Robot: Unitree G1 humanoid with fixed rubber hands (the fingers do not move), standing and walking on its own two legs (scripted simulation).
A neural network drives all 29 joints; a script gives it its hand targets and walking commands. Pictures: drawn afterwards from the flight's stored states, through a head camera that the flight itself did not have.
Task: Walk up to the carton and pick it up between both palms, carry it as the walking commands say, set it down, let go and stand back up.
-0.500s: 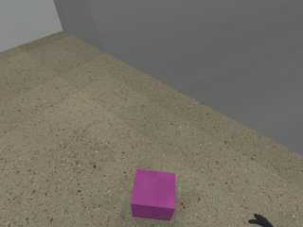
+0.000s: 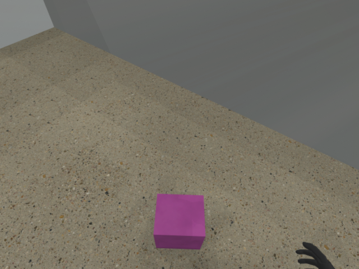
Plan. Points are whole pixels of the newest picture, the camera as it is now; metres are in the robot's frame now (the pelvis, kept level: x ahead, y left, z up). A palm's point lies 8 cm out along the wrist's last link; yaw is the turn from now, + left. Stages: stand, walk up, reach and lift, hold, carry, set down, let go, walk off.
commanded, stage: walk up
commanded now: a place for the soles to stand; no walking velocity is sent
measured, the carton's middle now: (179, 222) +0.44 -0.02 -0.65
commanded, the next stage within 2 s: reach and lift in 1.16 s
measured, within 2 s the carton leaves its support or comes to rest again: neither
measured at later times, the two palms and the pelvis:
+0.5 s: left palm out of the picture +0.09 +0.34 -0.09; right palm out of the picture +0.08 -0.31 -0.11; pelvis -0.01 +0.02 -0.01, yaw -4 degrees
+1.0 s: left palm out of the picture +0.15 +0.33 -0.08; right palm out of the picture +0.11 -0.30 -0.08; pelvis +0.01 +0.03 +0.01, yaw -6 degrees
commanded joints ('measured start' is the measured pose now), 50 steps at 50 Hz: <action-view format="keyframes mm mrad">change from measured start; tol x16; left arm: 1 41 151 28 -35 3 0 6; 10 87 290 82 -96 21 -16 19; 22 160 99 52 -106 15 -15 -19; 50 -85 98 9 -14 3 -6 -35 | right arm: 1 -52 -193 -42 -78 -3 1 -2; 14 169 -174 -69 -88 -27 -6 3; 50 -28 -138 0 39 18 -67 -39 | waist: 1 1 91 -113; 11 -9 -177 -79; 14 -67 -69 -111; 15 -45 194 -77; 25 1 -80 -95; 50 0 13 -131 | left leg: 1 32 182 -160 -154 75 129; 11 -91 26 -88 314 -253 5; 14 101 52 -118 -63 -138 40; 16 16 291 -422 -248 -106 192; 22 -43 206 -195 -91 114 124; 25 -33 57 -66 58 -143 -11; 32 110 139 -121 -169 144 43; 50 200 142 -71 -260 187 14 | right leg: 1 -12 22 -53 49 46 -56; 10 -82 -276 351 -141 145 -284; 14 -158 -128 130 85 180 -152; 16 -231 85 10 360 -337 -67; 22 85 71 -64 -10 -74 -67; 25 49 -213 349 -207 57 -224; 31 39 -34 75 -99 205 -89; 50 101 -57 84 -217 301 -79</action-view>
